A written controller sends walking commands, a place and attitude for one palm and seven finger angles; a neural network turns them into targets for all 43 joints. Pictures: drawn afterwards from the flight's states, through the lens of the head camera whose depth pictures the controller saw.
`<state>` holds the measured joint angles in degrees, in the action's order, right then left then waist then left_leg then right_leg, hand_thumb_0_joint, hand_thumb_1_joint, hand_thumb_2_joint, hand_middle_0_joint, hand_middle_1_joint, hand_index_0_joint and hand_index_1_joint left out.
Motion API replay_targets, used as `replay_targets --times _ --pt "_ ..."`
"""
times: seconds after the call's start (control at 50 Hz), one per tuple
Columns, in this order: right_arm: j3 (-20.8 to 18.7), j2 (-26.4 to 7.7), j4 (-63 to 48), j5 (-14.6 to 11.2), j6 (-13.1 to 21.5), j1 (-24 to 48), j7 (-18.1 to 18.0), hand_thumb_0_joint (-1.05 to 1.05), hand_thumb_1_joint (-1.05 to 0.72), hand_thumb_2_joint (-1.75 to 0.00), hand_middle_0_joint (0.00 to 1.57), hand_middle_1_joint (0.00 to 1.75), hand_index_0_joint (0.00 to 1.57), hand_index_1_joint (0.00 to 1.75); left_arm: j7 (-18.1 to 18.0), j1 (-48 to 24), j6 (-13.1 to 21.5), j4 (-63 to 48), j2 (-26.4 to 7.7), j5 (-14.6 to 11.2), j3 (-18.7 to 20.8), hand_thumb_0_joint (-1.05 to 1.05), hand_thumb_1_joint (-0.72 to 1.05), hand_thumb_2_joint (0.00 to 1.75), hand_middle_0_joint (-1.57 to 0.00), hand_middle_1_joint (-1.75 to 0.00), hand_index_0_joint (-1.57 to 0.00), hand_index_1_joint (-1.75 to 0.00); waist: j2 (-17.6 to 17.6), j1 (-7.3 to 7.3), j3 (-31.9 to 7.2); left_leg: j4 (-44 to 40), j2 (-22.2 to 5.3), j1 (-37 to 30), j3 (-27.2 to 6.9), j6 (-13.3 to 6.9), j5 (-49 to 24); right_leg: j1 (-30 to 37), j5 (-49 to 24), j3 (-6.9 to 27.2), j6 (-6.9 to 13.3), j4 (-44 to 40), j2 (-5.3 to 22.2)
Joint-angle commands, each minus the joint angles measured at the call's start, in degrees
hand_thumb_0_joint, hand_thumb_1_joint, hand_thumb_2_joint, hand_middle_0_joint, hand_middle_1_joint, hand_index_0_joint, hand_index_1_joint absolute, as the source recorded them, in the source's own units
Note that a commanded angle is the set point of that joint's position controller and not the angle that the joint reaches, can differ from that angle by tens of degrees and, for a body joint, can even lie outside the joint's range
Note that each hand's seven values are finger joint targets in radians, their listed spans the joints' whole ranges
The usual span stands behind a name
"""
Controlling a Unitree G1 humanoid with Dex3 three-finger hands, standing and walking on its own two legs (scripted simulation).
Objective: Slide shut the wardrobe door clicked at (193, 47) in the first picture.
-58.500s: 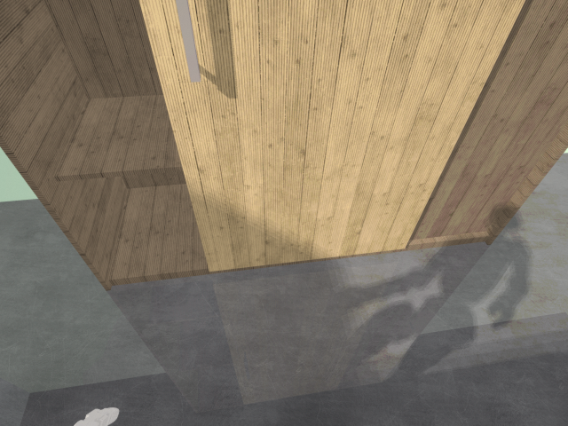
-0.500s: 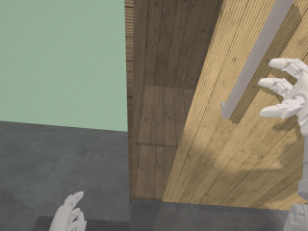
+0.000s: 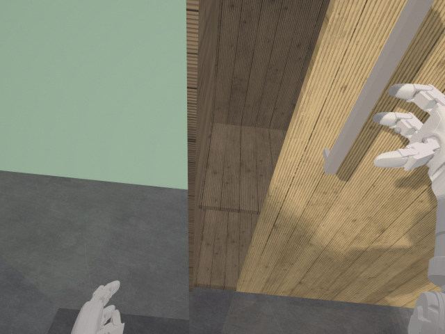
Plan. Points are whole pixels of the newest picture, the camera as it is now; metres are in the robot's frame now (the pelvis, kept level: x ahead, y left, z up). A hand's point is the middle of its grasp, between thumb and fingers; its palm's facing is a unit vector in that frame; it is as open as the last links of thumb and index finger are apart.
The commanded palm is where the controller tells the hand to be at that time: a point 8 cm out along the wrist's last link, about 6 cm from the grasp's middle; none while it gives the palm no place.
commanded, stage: move the hooked fingers beside the handle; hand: right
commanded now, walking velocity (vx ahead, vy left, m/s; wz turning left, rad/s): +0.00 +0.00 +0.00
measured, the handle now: (364, 91) +0.44 -0.18 +0.27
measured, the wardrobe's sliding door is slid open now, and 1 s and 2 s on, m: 0.18 0.18 0.18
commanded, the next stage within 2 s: feel for the door with the fingertips in 0.36 s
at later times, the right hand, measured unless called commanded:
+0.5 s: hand (406, 130) +0.38 -0.24 +0.24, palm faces +0.06 +1.00 -0.05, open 14.0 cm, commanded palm +0.35 -0.29 +0.24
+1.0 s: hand (384, 130) +0.38 -0.21 +0.24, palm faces +0.04 +1.00 -0.03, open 14.0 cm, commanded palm +0.36 -0.26 +0.24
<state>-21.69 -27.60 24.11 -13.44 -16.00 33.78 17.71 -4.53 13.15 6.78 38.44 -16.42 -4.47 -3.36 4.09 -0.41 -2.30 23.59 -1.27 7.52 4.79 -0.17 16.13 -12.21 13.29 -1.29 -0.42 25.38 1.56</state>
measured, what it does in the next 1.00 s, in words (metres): stands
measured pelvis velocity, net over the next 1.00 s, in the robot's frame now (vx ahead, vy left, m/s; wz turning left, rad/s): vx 0.00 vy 0.00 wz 0.00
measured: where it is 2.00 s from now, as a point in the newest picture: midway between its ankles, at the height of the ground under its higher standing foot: outside the picture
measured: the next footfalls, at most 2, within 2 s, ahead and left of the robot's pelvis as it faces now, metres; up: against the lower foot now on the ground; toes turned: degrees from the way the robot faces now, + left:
none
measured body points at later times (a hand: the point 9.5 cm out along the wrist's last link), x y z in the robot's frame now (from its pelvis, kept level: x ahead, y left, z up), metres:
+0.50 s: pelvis +0.00 +0.00 +0.00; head -0.01 +0.03 +0.45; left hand +0.15 +0.25 -0.10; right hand +0.37 -0.29 +0.25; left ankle -0.04 +0.11 -0.74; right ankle +0.00 -0.13 -0.74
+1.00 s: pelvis +0.00 +0.00 +0.00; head -0.02 +0.02 +0.45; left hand +0.18 +0.23 -0.09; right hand +0.37 -0.26 +0.24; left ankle -0.04 +0.11 -0.74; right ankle +0.00 -0.13 -0.74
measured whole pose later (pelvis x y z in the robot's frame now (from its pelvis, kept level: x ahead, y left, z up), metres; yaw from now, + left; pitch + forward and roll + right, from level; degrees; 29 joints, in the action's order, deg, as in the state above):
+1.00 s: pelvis +0.00 +0.00 +0.00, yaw +0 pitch -1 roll +0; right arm -18.1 -23.4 19.0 -13.7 -19.2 33.7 13.0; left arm -4.6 9.9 5.4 38.7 -15.1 -4.4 -4.1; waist 3.7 0.4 -2.3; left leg 23.2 -1.2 6.6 4.9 -0.1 15.9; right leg -11.5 13.1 -1.0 -0.4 25.2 1.5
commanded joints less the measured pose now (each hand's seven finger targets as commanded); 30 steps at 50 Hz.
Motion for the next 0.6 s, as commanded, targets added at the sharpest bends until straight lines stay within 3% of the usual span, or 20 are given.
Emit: replay_targets --times 0.0,0.02,0.08,0.12,0.14,0.22,0.24,0.3,0.34,0.4,0.46,0.48,0.5,0.58 --pt "-5.1 -17.3 -13.7 -1.4 3.9 23.8 -0.3 0.0 0.5 -0.3 0.3 1.2 0.3 1.2 -0.7 -6.4 3.0 -9.1 -6.9 -0.2 2.4 0.0 0.9 0.9 -0.2 -0.3 -0.2 -0.3 -2.4 0.73 -15.7 -1.7 1.7 -0.3 -1.6 -1.0 -22.6 10.1 -16.7 2.5 2.8 -0.7 -1.8" --pt "-5.6 -18.0 -13.6 -1.2 3.9 23.8 -0.2 0.0 0.5 -0.3 0.3 1.2 0.3 1.2 -0.8 -6.5 2.9 -9.1 -7.0 -0.2 2.5 0.0 0.9 0.9 -0.2 -0.3 -0.2 -0.3 -2.1 0.74 -15.0 -1.7 1.7 0.1 -1.5 -1.0 -22.0 10.0 -16.4 2.5 2.7 -0.9 -1.7" --pt "-2.3 -14.5 -14.7 -1.4 3.6 24.5 0.0 0.0 0.5 -0.3 0.3 1.2 0.3 1.2 -0.8 -6.9 2.9 -9.0 -6.5 -0.4 2.3 0.0 0.9 0.9 -0.2 -0.3 -0.2 -0.3 -0.4 0.23 -13.6 -2.2 1.8 1.3 -1.4 -1.1 -20.8 10.5 -15.6 2.3 2.7 -0.7 -1.8" --pt "-3.0 -15.5 -14.0 -1.4 3.3 24.8 -0.3 0.0 0.5 -0.3 0.3 1.2 0.3 1.2 -1.0 -7.1 2.9 -8.9 -6.8 -0.4 2.3 0.0 0.9 0.9 -0.2 -0.3 -0.2 -0.3 -0.2 0.21 -13.0 -2.3 1.7 1.8 -1.5 -1.2 -19.4 10.1 -14.5 2.8 2.6 -1.3 -1.7" --pt "-1.5 -13.9 -14.3 -1.5 3.2 25.6 -0.3 0.0 0.5 -0.3 0.3 1.2 0.3 1.2 -1.1 -7.2 3.0 -9.0 -6.7 -0.4 2.2 0.0 0.9 0.9 -0.2 -0.3 -0.2 -0.3 -0.7 -0.04 -13.3 -2.3 1.7 2.1 -1.4 -1.1 -19.0 10.3 -14.2 3.0 2.6 -1.3 -1.8" --pt "-3.6 -17.0 -11.5 -1.1 3.0 27.1 -1.0 0.0 0.5 -0.3 0.3 1.2 0.3 1.2 -1.5 -6.7 2.7 -8.0 -7.1 -0.3 2.2 0.0 0.9 0.9 -0.2 -0.3 -0.2 -0.3 -1.7 -0.17 -13.3 -2.8 1.7 2.0 -1.8 -1.0 -18.1 9.6 -12.8 2.8 2.8 -1.2 -1.9" --pt "-2.8 -16.1 -11.4 -1.2 3.3 28.0 -1.0 0.0 0.5 -0.3 0.3 1.2 0.3 1.2 -1.5 -6.7 2.8 -8.1 -7.0 -0.3 2.2 0.0 0.9 0.9 -0.2 -0.3 -0.2 -0.3 -2.8 -0.41 -13.4 -2.7 1.6 2.0 -1.8 -0.9 -18.3 9.6 -12.9 2.9 2.8 -1.3 -1.9" --pt "-5.4 -19.3 -12.2 -0.8 4.5 27.8 -1.0 0.0 0.5 -0.3 0.3 1.2 0.3 1.2 -1.3 -5.9 2.8 -8.1 -7.0 -0.1 2.3 0.0 0.9 0.9 -0.2 -0.3 -0.2 -0.3 -0.9 0.2 -16.5 -2.2 1.4 -0.4 -2.0 -1.1 -21.8 10.4 -15.8 2.7 2.8 -0.7 -2.0" --pt "-4.9 -18.4 -12.1 -1.0 4.8 26.8 -0.4 0.0 0.5 -0.3 0.3 1.2 0.3 1.2 -1.2 -6.4 2.7 -8.7 -6.9 -0.1 2.3 0.0 0.9 0.9 -0.2 -0.3 -0.2 -0.3 -1.2 0.31 -16.8 -1.8 1.4 -0.8 -2.0 -1.0 -23.1 10.7 -16.6 2.5 2.8 -0.7 -2.0" --pt "-6.5 -19.8 -11.8 -1.2 4.9 23.9 0.5 0.0 0.5 -0.3 0.3 1.2 0.3 1.2 -1.0 -5.9 2.6 -8.9 -7.1 -0.2 2.4 0.0 0.9 0.9 -0.2 -0.3 -0.2 -0.3 -0.7 0.84 -17.0 -1.6 1.4 -1.6 -1.8 -1.1 -24.8 10.3 -18.0 2.1 2.8 -0.5 -1.9" --pt "-4.4 -17.3 -9.1 -1.7 3.5 22.6 1.6 0.0 0.5 -0.3 0.3 1.2 0.3 1.2 -0.9 -6.1 2.4 -9.1 -7.3 -0.5 2.5 0.0 0.9 0.9 -0.2 -0.3 -0.2 -0.3 -2.7 0.32 -13.6 -1.7 1.5 0.5 -1.5 -0.8 -23.3 8.8 -16.4 2.2 2.9 -0.7 -1.8" --pt "-4.2 -16.9 -10.7 -1.8 3.7 22.3 1.6 0.0 0.5 -0.3 0.3 1.2 0.3 1.2 -0.8 -6.1 2.4 -9.2 -7.1 -0.5 2.6 0.0 0.9 0.9 -0.2 -0.3 -0.2 -0.3 -2.3 0.55 -13.8 -1.8 1.6 0.2 -1.4 -1.0 -23.5 8.9 -16.8 2.0 2.9 -0.4 -1.8" --pt "-2.0 -14.7 -13.2 -1.9 3.6 23.6 1.7 0.0 0.5 -0.3 0.3 1.2 0.3 1.2 -0.7 -6.9 2.6 -9.8 -6.9 -0.7 2.4 0.0 0.9 0.9 -0.2 -0.3 -0.2 -0.3 0.4 0.27 -14.4 -1.7 1.5 0.9 -1.6 -1.0 -22.7 9.9 -16.5 2.1 2.9 -0.4 -2.0" --pt "-2.4 -13.9 -18.6 -2.5 3.7 23.4 0.4 0.0 0.5 -0.3 0.3 1.2 0.3 1.2 -0.6 -7.2 3.1 -9.5 -6.6 -0.4 2.5 0.0 0.9 0.9 -0.2 -0.3 -0.2 -0.3 -0.6 0.51 -16.2 -1.7 1.8 0.5 -1.2 -1.2 -22.5 11.7 -18.0 2.8 2.7 0.0 -1.7"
